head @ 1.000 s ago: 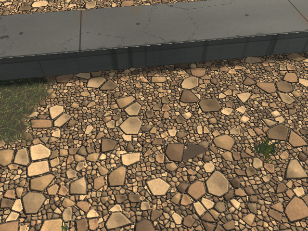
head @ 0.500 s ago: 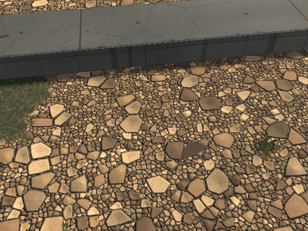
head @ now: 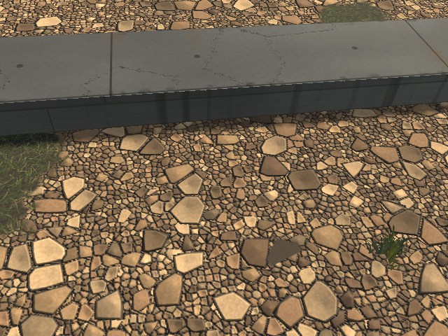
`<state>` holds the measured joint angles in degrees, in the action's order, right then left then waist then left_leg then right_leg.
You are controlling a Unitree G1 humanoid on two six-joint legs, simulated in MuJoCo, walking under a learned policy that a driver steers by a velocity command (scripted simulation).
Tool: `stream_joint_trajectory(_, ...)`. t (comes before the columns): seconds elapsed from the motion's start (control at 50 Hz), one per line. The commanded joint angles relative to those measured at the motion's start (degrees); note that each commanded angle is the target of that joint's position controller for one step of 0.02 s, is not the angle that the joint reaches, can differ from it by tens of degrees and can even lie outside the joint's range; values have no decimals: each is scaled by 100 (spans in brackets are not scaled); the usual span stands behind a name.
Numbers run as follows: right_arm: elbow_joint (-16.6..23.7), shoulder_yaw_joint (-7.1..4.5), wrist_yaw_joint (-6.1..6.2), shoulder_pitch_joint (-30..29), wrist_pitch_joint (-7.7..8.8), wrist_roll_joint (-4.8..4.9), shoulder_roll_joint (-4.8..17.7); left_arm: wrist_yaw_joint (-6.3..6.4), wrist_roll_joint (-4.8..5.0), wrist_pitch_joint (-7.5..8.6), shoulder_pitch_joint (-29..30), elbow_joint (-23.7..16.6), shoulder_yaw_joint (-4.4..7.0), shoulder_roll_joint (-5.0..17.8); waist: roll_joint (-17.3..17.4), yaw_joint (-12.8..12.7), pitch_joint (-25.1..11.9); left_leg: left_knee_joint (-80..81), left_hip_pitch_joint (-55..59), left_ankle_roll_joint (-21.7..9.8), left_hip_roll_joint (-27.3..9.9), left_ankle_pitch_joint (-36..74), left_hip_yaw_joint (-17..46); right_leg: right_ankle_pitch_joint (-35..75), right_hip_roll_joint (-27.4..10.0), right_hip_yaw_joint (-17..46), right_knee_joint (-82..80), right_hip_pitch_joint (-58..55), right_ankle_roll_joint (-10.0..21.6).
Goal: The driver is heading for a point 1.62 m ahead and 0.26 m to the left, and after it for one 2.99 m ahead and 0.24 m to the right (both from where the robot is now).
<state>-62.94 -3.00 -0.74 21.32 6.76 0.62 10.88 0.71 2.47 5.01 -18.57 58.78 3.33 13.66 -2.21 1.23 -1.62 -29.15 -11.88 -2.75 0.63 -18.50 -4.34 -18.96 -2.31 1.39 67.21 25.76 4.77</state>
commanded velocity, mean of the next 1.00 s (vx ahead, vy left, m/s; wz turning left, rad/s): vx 0.43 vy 0.00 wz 0.00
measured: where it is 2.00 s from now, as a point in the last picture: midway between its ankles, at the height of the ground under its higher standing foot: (221, 304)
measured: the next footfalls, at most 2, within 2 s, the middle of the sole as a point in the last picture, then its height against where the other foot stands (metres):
right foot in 0.38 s outside the picture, level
left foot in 0.90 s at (183, 286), level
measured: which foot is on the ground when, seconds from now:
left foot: down 0.00-0.40, up 0.42-0.88, down 0.90-1.00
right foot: up 0.00-0.36, down 0.38-0.90, up 0.92-1.00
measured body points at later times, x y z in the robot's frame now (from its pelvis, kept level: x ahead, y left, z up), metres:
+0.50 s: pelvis +0.27 -0.04 -0.01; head +0.31 -0.04 +0.44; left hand +0.41 +0.21 -0.13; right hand +0.27 -0.30 -0.15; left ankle +0.12 +0.09 -0.62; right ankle +0.36 -0.13 -0.74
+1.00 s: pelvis +0.54 +0.02 -0.01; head +0.58 +0.03 +0.44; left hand +0.54 +0.28 -0.16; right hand +0.70 -0.23 -0.12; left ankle +0.65 +0.11 -0.74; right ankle +0.41 -0.13 -0.66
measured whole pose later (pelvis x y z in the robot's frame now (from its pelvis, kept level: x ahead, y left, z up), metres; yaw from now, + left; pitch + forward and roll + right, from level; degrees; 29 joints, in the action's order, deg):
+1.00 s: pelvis +0.54 +0.02 -0.01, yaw +0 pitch +2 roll -1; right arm -51.1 -2.7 -1.5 3.9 5.5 -0.5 13.0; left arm 0.5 1.1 3.7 -16.8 58.7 2.5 14.6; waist -0.6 -2.0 2.9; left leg -29.8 -27.3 -2.6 -0.7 -4.8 -2.8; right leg -33.0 0.7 2.3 61.4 17.6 -0.8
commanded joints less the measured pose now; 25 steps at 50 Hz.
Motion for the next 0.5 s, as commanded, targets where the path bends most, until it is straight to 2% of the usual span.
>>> stream_joint_trajectory(0.02, 206, 47, -57, 133, 29, -50, 456, -47, -87, 153, 331, -420, 121, 462, 658, -93, 771, 2099, 874, -614, -1453, 595, 1880, 902, -594, 199, -22, 1972, 86)
stream_joint_trajectory(0.04, 151, 67, -25, 357, 3, -69, 416, -76, -86, 107, 348, -397, 123, 388, 736, -64, 730, 2101, 860, -585, -1317, 1206, 1546, 1043, -582, 64, -198, 1825, 13)
stream_joint_trajectory(0.1, 99, 55, 102, 766, -41, -93, 619, -105, -124, 10, 943, -615, 81, 178, 574, 28, 789, 2154, 1003, -703, -1281, 2314, 1159, 1405, -545, -123, -878, 2090, -213)
stream_joint_trajectory(0.18, 227, 35, 206, 849, -100, -84, 763, -177, -96, 41, 2084, -1025, -25, 45, 609, 250, 954, 2395, 858, -671, -1169, 2259, 792, 2144, -291, -376, -2580, 1727, -306)
stream_joint_trajectory(0.26, 154, -18, 222, 1130, -128, 2, 786, -307, -55, 84, 2693, -1267, -69, 106, 651, 305, 1136, 2329, 1369, -696, -1385, 2443, 641, 2218, -143, -428, -3374, 1570, -140)
stream_joint_trajectory(0.3, 166, -66, 229, 1059, -164, 9, 853, -375, -53, 132, 2742, -1353, -52, 202, 701, 165, 1037, 2013, 1761, -629, -1505, 3176, 542, 1984, -50, -446, -3627, 1349, 33)
stream_joint_trajectory(0.32, 203, -97, 231, 959, -181, -7, 936, -389, -57, 151, 2553, -1338, 1, 325, 805, -5, 822, 1696, 1921, -570, -1540, 4117, 501, 1811, 88, -515, -3667, 953, 128)
stream_joint_trajectory(0.34, 233, -133, 234, 879, -211, -25, 1032, -377, -61, 156, 2179, -1261, 84, 503, 976, -236, 473, 1200, 2057, -508, -1548, 5234, 465, 1606, 285, -625, -3604, 369, 229)
stream_joint_trajectory(0.36, 269, -145, 225, 741, -261, -48, 1069, -347, -51, 151, 1319, -1026, 214, 748, 1086, -691, -54, 209, 1943, -403, -1406, 6072, 317, 1541, 507, -752, -3618, -716, 379)
stream_joint_trajectory(0.38, 367, -112, 203, 584, -270, -66, 1026, -293, -56, 118, 250, -718, 348, 1023, 1061, -1178, -668, -1136, 1014, -219, -1185, 5644, 230, 1675, 240, -427, -3542, -2388, 599)
stream_joint_trajectory(0.4, 495, 59, 121, 1121, -201, -99, 398, -235, -243, 83, -732, -534, 488, 1596, -155, -1039, -1776, -3531, -1207, 95, -397, 2983, 143, 945, -1389, 1981, -3593, -4824, 1422)
stream_joint_trajectory(0.42, 395, 178, 47, 1285, -19, 29, 81, -246, -245, 55, -813, -438, 383, 1351, -1029, -877, -2550, -5032, -2248, 175, 359, -1181, 946, 179, -2200, 4387, -4868, -5415, 1872)
stream_joint_trajectory(0.44, 594, 25, 29, 669, 117, 199, 593, -263, -183, 75, -256, -485, 263, 980, -788, -847, -1657, -5488, -2856, 7, -39, -1055, 1282, -16, -1892, 3815, -5097, -4690, 1487)
stream_joint_trajectory(0.46, 792, -14, 60, 100, 168, 277, 802, -260, -167, 96, 341, -617, 174, 686, -395, -683, -855, -5367, -2958, -85, -357, -605, 1047, 402, -1698, 2787, -5185, -3651, 1232)
stream_joint_trajectory(0.48, 846, -53, 122, -155, 153, 220, 811, -299, -205, 146, 788, -668, 102, 502, 155, -429, -360, -4957, -2685, -95, -633, -157, 921, 1038, -1492, 2067, -5383, -2589, 1080)
stream_joint_trajectory(0.5, 828, -128, 178, -118, 69, 124, 804, -324, -260, 196, 1002, -660, 50, 331, 162, -187, -169, -4565, -2265, -117, -844, 94, 925, 1331, -1242, 1531, -5538, -1901, 934)
Keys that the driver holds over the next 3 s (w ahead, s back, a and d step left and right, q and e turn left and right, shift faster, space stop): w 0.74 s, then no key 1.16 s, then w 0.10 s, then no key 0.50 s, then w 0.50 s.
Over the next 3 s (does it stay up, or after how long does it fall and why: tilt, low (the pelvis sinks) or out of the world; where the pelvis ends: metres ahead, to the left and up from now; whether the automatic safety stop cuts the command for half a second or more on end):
stays up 0.79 0.04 0.01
